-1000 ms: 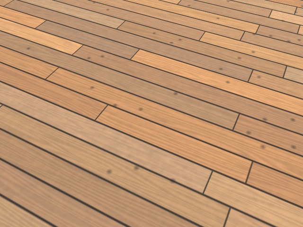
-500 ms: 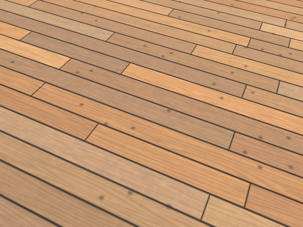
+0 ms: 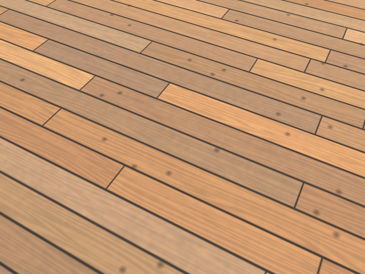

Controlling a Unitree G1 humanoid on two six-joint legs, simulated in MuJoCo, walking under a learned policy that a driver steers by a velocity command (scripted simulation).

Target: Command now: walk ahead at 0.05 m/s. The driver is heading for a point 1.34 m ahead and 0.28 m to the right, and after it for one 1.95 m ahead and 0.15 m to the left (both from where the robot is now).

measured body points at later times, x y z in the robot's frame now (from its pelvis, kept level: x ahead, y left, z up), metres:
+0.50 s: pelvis +0.06 +0.02 +0.00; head +0.08 +0.02 +0.45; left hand +0.13 +0.27 -0.14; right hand +0.08 -0.22 -0.15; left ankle +0.04 +0.14 -0.73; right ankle +0.08 -0.08 -0.73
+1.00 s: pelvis +0.09 +0.03 +0.00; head +0.09 +0.03 +0.45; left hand +0.10 +0.28 -0.15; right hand +0.09 -0.22 -0.15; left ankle +0.04 +0.14 -0.70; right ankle +0.08 -0.08 -0.73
